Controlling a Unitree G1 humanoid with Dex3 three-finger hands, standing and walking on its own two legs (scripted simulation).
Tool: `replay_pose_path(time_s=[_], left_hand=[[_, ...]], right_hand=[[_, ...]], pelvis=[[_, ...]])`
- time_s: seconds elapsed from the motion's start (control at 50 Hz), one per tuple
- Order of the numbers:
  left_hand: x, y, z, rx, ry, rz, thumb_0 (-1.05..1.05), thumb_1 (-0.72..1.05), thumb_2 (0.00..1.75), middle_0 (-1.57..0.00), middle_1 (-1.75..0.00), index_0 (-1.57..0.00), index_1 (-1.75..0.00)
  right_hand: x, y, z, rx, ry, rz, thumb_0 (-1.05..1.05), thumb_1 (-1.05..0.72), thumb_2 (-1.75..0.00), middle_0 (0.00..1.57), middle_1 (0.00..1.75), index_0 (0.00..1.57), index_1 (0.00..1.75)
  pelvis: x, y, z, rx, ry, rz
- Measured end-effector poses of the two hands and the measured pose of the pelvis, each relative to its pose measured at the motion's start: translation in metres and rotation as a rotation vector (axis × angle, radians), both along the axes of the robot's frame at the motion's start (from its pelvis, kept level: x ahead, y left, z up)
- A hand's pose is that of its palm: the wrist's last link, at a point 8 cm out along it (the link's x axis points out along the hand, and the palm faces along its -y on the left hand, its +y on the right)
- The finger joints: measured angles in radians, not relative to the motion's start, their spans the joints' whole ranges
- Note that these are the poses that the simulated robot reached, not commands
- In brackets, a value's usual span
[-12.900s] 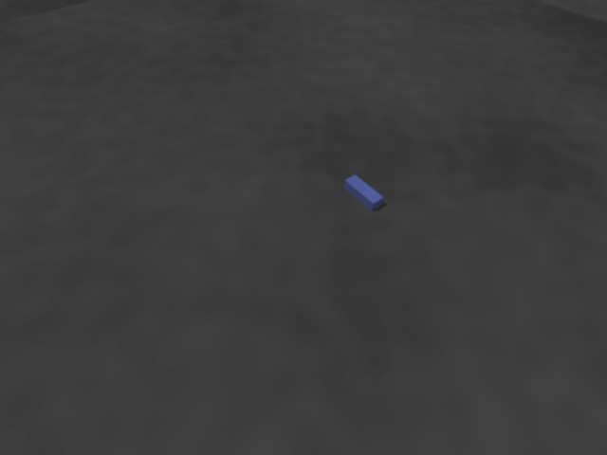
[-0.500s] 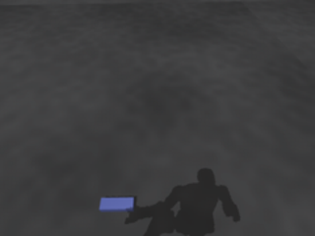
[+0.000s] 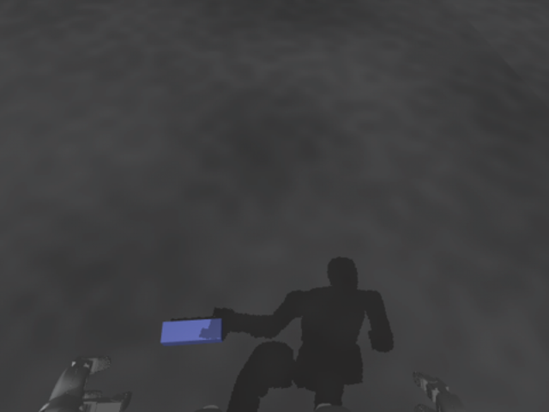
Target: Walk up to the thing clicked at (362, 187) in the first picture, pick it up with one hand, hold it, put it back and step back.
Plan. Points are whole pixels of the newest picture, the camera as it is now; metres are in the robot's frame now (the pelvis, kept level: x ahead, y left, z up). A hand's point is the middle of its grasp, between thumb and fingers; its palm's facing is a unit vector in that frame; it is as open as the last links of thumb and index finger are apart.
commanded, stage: rise first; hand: left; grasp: from above
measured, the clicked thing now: (193, 332) +0.40 +0.24 -0.73
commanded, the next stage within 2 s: none
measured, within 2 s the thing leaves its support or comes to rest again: neither
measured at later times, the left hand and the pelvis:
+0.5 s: hand out of the picture +0.12 +0.27 -0.22, palm faces -0.16 -0.86 -0.48, open 14.2 cm; pelvis -0.01 +0.01 -0.08, yaw +0 degrees
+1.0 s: hand (135, 376) +0.23 +0.31 -0.41, palm faces -0.44 -0.45 -0.78, open 14.2 cm; pelvis -0.07 +0.01 -0.27, yaw -2 degrees
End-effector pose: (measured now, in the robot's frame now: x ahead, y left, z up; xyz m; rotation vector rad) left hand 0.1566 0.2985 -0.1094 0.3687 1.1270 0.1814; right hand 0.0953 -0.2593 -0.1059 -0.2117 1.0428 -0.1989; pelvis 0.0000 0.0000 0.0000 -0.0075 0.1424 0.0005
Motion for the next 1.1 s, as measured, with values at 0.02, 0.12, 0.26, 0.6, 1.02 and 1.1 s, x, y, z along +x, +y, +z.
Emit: replay_pose_path(time_s=[0.02, 0.12, 0.26, 0.6, 1.02, 1.1], left_hand=[[-0.001, 0.000, -0.002, 0.006, 0.010, -0.004, 0.01, 0.12, 0.97, -0.07, -0.93, -0.08, -0.91], [-0.010, 0.004, -0.020, 0.028, 0.040, -0.017, 0.01, -0.20, 0.99, -0.06, -1.02, -0.07, -1.01], [-0.023, 0.008, -0.040, 0.064, 0.021, -0.055, 0.00, -0.45, 1.01, -0.06, -1.05, -0.06, -1.06], [-0.032, 0.013, -0.082, 0.149, 0.023, -0.176, 0.00, -0.57, 0.99, -0.08, -1.06, -0.08, -1.06], [0.087, 0.027, -0.251, 0.508, -0.165, -0.689, 0.00, -0.57, 1.00, -0.09, -1.06, -0.09, -1.07], [0.105, 0.025, -0.275, 0.554, -0.183, -0.759, 0.00, -0.58, 1.01, -0.10, -1.07, -0.09, -1.07]], right_hand=[[0.001, 0.001, -0.001, 0.003, -0.007, 0.001, 0.01, -0.91, -0.90, 0.20, 0.30, 0.21, 0.30], [0.010, 0.003, -0.012, -0.001, -0.052, 0.019, 0.01, -0.89, -0.90, 0.20, 0.30, 0.21, 0.30], [0.028, 0.005, -0.030, -0.025, -0.116, 0.055, 0.01, -0.90, -0.90, 0.20, 0.30, 0.21, 0.30], [0.066, 0.024, -0.072, -0.021, -0.251, 0.149, 0.01, -0.93, -0.91, 0.20, 0.30, 0.21, 0.30], [0.004, -0.005, -0.285, -0.032, -0.012, 0.168, 0.01, -0.94, -0.91, 0.20, 0.30, 0.21, 0.30], [-0.031, -0.007, -0.321, -0.021, 0.074, 0.146, 0.01, -0.94, -0.91, 0.20, 0.30, 0.21, 0.30]], pelvis=[[0.000, 0.001, -0.002, -0.001, 0.008, -0.001], [-0.001, 0.004, -0.020, -0.006, 0.058, -0.003], [-0.006, 0.006, -0.046, -0.014, 0.113, 0.002], [-0.018, 0.007, -0.099, -0.033, 0.238, 0.009], [-0.072, 0.005, -0.275, -0.035, 0.447, -0.013], [-0.083, 0.004, -0.304, -0.038, 0.446, -0.019]])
